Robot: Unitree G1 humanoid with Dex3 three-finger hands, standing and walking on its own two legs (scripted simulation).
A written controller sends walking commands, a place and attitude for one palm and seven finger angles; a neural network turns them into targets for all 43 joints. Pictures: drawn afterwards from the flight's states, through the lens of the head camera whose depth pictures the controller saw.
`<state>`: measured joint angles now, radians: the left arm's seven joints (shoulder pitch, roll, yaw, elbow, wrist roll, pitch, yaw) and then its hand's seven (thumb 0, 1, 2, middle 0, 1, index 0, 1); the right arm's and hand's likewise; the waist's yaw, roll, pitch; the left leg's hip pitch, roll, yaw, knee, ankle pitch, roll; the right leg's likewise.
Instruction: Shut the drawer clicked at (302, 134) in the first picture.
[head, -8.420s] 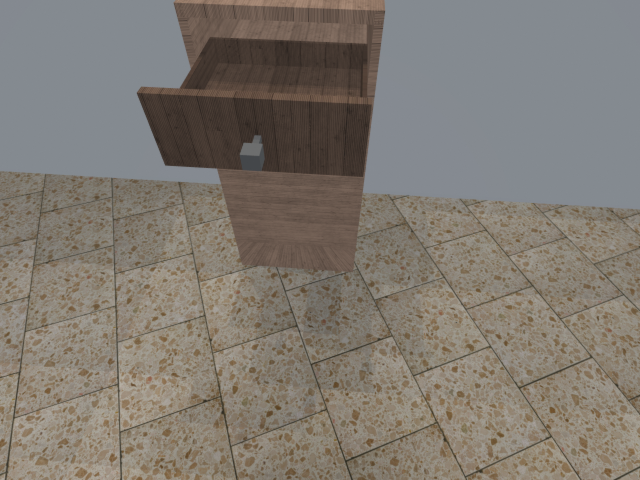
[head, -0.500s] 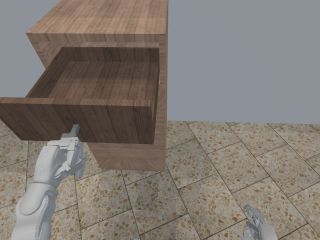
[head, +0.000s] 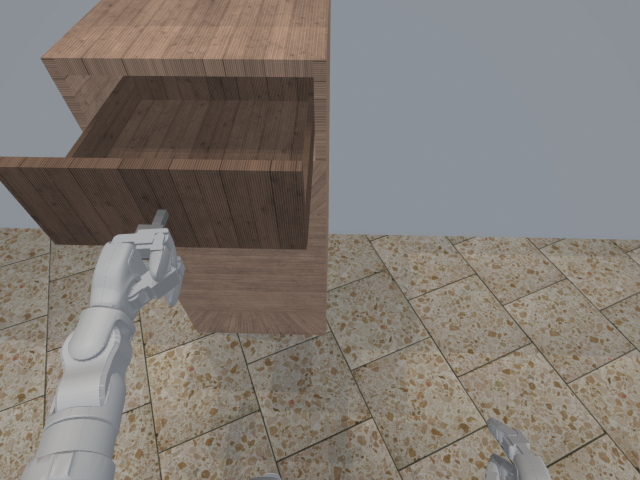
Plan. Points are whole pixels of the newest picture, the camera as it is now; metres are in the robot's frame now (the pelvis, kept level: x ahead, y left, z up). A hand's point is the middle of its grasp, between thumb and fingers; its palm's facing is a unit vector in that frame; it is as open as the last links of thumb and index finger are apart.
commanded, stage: push the drawer shut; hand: left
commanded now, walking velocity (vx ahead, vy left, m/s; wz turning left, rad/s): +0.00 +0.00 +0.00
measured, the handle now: (155, 232) +0.40 +0.24 +0.09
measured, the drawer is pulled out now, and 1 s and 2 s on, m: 0.22 0.09 0.00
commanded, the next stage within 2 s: none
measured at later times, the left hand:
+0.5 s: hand (187, 232) +0.40 +0.19 +0.09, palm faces -0.02 -1.00 -0.02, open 3.3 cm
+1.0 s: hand (199, 199) +0.47 +0.19 +0.09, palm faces +0.02 -1.00 -0.02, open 3.3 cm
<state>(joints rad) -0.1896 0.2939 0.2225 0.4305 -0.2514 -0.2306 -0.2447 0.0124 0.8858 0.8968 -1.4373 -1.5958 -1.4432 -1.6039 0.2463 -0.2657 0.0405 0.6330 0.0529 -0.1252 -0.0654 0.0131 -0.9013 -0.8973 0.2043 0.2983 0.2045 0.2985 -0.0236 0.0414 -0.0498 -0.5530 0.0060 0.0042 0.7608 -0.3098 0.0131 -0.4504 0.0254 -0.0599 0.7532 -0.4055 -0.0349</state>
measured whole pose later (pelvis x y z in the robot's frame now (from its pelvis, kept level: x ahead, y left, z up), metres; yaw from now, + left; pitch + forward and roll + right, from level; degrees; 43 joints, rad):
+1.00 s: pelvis +0.00 +0.01 -0.01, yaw -1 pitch +12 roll -2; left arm -0.74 0.41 0.31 1.02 -0.15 -0.32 -0.21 0.01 0.89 0.90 -1.43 -1.60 -1.45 -1.60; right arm 0.35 -0.27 0.03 0.67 0.03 -0.01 -0.03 0.01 -0.90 -0.90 0.20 0.30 0.20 0.30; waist -0.09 0.03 -0.07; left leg -0.71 0.02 0.01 0.84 -0.34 0.02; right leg -0.61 0.03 -0.05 0.81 -0.42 -0.03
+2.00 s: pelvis +0.00 +0.02 -0.03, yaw -2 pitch +21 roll -4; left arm -1.14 0.64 0.42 1.36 -0.01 -0.28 -0.23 0.01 0.89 0.90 -1.45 -1.60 -1.51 -1.60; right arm 0.44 -0.28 0.06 0.64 -0.01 0.05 -0.01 0.00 -0.90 -0.90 0.21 0.30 0.21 0.30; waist -0.23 0.04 -0.09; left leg -0.95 0.04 -0.01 0.95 -0.37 0.03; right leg -0.81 0.06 -0.07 0.87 -0.43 -0.02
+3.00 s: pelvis +0.01 +0.03 -0.03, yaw -4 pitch +20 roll -4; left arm -1.01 0.56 0.42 1.20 -0.04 -0.27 -0.17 0.02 0.89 0.89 -1.43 -1.60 -1.46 -1.60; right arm 0.46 -0.28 0.04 0.62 -0.02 0.04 0.02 0.00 -0.90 -0.90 0.21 0.30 0.21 0.30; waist -0.20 0.05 -0.10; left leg -0.91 0.04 0.03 0.94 -0.38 0.05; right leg -0.79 0.06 -0.03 0.86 -0.43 0.00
